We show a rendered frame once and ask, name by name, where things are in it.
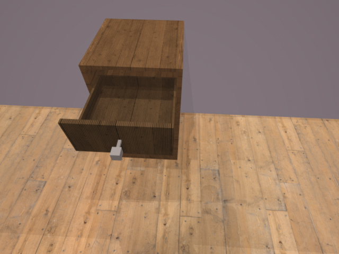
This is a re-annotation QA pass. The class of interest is cabinet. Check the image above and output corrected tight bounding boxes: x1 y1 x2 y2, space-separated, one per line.
78 19 184 160

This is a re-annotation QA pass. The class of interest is drawer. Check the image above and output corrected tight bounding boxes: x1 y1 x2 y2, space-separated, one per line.
58 75 177 156

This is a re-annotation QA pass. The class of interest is handle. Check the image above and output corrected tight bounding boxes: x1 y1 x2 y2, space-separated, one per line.
110 140 123 161

